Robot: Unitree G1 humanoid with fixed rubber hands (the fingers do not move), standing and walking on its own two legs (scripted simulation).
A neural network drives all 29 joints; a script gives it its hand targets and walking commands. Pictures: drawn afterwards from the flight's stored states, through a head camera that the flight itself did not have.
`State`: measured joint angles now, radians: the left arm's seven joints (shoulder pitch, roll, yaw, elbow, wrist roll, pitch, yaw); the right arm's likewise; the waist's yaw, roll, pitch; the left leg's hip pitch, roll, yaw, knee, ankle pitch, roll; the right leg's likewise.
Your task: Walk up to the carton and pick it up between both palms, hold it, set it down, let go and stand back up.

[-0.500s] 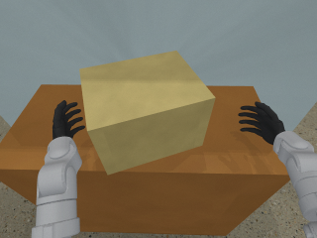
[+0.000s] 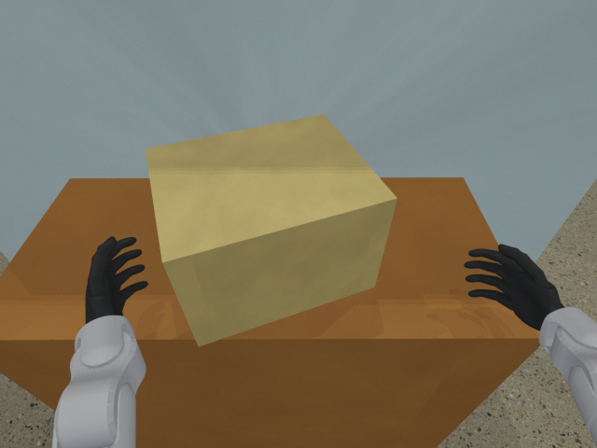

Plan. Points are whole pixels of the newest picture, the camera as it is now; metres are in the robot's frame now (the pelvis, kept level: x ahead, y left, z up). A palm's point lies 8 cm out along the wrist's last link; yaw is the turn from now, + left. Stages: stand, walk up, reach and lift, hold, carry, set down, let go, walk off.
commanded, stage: set down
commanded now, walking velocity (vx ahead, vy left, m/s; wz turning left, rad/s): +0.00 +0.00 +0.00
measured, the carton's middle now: (265, 221) +0.44 +0.07 +0.08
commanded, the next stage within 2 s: none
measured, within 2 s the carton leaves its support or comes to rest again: neither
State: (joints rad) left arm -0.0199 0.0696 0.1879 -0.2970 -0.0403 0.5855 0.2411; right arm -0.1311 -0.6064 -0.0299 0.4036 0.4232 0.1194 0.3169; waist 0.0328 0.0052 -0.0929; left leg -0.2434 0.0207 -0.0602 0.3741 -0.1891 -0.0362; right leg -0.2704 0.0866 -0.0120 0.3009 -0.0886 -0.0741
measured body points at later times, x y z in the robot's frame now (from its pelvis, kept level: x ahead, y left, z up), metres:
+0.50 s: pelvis +0.00 +0.00 +0.00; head -0.03 +0.00 +0.45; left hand +0.23 +0.23 +0.12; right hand +0.26 -0.29 +0.07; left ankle +0.00 +0.14 -0.75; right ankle +0.04 -0.07 -0.75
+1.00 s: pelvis +0.01 +0.00 +0.00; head -0.02 +0.00 +0.45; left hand +0.23 +0.23 +0.09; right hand +0.24 -0.29 +0.05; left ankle +0.00 +0.14 -0.75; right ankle +0.04 -0.07 -0.75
